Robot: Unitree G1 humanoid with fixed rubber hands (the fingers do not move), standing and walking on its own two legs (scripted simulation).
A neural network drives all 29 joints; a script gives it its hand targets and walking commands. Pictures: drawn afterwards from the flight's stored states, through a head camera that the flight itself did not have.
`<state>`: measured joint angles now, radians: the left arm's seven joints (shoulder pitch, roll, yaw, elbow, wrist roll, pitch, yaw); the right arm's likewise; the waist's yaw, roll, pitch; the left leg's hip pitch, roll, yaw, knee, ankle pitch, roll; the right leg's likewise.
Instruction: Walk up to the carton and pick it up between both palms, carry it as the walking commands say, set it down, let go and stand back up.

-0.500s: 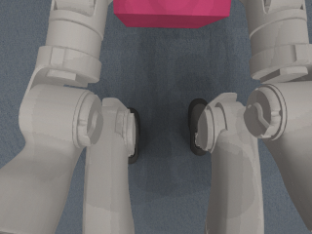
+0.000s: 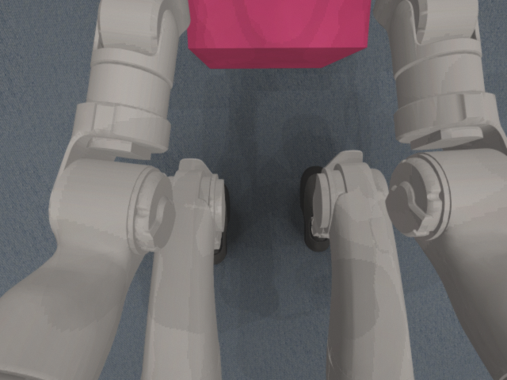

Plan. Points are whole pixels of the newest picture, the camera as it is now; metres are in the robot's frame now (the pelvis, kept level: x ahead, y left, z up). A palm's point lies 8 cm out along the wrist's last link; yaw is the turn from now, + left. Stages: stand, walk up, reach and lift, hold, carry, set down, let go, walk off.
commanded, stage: reach and lift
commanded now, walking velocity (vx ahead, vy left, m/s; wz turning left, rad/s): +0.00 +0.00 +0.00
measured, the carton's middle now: out of the picture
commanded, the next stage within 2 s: none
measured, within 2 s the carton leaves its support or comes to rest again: neither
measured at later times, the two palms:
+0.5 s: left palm out of the picture +0.55 +0.11 +0.00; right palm out of the picture +0.55 -0.15 -0.01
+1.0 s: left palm out of the picture +0.52 +0.11 +0.07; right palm out of the picture +0.52 -0.15 +0.06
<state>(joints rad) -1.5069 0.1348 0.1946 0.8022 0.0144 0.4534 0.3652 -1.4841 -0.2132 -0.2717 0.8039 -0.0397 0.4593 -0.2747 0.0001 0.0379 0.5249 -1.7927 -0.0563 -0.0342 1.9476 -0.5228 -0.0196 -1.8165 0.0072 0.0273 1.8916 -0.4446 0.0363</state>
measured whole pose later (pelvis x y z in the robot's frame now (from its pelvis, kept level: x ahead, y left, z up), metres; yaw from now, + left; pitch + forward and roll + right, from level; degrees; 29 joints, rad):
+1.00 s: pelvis -0.01 -0.01 +0.10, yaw +1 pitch +12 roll +0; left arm -1.35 0.08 0.21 0.74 0.02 0.49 0.36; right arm -1.33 -0.15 -0.30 0.70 -0.09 0.52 -0.27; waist 0.00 0.04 0.52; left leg -1.39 -0.06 -0.05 1.62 -0.45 -0.03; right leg -1.41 0.02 0.03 1.57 -0.38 0.03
